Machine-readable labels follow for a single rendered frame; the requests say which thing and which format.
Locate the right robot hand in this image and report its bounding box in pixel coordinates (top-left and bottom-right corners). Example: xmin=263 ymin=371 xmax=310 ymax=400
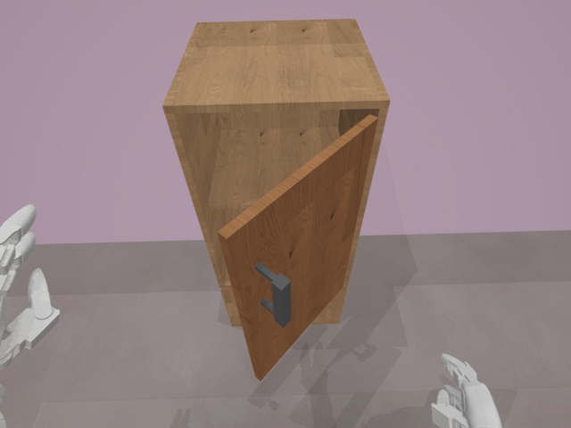
xmin=431 ymin=354 xmax=502 ymax=428

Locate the cupboard door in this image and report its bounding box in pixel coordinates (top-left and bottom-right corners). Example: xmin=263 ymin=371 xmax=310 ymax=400
xmin=218 ymin=114 xmax=378 ymax=381

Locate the left robot hand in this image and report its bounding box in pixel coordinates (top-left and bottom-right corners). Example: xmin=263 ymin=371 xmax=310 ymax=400
xmin=0 ymin=204 xmax=60 ymax=370

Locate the handle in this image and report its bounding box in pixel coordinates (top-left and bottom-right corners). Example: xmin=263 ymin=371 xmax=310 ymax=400
xmin=255 ymin=262 xmax=292 ymax=328

